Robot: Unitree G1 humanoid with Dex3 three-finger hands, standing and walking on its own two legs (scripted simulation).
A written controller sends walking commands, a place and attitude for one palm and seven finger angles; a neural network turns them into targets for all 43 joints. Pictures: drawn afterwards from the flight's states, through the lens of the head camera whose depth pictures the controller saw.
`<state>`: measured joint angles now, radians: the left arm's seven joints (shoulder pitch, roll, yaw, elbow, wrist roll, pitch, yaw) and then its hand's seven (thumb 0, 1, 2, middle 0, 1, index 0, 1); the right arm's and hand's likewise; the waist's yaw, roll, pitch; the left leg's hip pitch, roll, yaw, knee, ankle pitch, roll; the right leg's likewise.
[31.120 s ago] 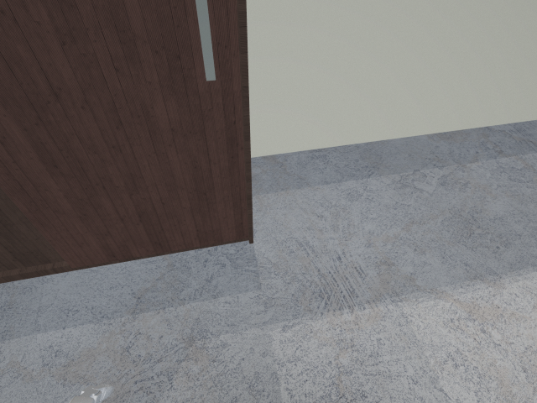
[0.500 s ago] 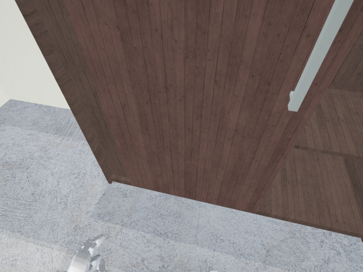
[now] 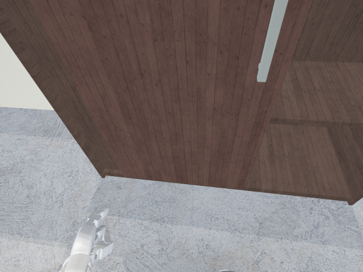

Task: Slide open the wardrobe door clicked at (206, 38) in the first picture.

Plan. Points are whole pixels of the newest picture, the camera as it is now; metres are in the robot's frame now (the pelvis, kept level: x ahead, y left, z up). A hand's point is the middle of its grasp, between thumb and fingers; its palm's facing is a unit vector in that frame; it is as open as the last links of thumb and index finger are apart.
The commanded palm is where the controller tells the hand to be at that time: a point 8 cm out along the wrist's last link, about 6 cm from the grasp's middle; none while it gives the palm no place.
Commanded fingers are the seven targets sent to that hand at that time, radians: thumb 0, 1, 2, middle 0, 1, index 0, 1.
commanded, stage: step back with the hand held close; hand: right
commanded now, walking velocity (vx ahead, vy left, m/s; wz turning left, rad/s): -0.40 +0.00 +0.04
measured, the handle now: (274, 20) +0.62 -0.21 +0.24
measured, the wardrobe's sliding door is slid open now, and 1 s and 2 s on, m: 0.56 0.56 0.56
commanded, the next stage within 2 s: stop stepping back and stand still in 0.34 s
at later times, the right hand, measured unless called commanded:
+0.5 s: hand out of the picture +0.11 -0.27 +0.18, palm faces +0.34 +0.81 -0.49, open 7.4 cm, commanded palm +0.03 -0.32 +0.20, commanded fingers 0.00 -0.90 -0.90 0.20 0.30 0.20 0.30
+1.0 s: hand out of the picture +0.03 -0.30 +0.19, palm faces +0.45 +0.78 -0.43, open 7.5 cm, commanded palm -0.02 -0.34 +0.20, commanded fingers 0.00 -0.90 -0.90 0.20 0.30 0.20 0.30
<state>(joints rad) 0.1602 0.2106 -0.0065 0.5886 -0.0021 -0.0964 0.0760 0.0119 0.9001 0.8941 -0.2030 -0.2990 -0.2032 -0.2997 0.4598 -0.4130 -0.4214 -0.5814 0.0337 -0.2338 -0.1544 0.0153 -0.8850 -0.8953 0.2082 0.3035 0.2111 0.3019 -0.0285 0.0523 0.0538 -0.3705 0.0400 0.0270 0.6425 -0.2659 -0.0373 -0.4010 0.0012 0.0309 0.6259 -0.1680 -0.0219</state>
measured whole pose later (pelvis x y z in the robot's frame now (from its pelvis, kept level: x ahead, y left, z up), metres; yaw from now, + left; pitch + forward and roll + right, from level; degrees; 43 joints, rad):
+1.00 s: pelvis -0.16 -0.04 +0.02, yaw -1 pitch -1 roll +2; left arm 0.30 0.16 -0.03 0.63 0.00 -0.13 0.04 0.01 0.90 0.89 -0.20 -0.30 -0.20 -0.30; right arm 0.54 -0.41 -0.43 -0.51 0.02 -0.20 -0.15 0.02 -0.89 -0.90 0.21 0.30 0.21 0.30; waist 0.02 0.02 -0.02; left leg -0.26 -0.04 0.08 0.59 -0.42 0.02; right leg -0.25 -0.01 0.00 0.52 -0.25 -0.03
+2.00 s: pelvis -0.15 -0.06 +0.02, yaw -1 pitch +0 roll +1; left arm 0.21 0.26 -0.02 0.94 0.02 0.03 0.00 0.01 0.90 0.89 -0.20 -0.30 -0.20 -0.30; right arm 0.24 -0.19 0.01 0.95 -0.01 0.05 -0.01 0.01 -0.96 -0.89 0.20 0.30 0.20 0.30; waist 0.01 0.04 0.07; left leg -0.21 0.03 0.07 0.47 -0.26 -0.01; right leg -0.26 0.03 -0.03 0.49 -0.23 -0.05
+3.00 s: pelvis -0.14 -0.06 +0.03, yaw -1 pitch -1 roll +0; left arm 0.17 0.26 0.00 1.12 0.01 0.00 0.02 0.00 0.90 0.89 -0.20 -0.30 -0.20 -0.30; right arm 0.15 -0.25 -0.02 1.15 -0.01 0.00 -0.01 0.01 -0.91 -0.90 0.20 0.30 0.20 0.30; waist 0.01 0.00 0.07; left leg -0.11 0.03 0.06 0.34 -0.20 -0.01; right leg -0.15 0.04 -0.03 0.35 -0.17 -0.05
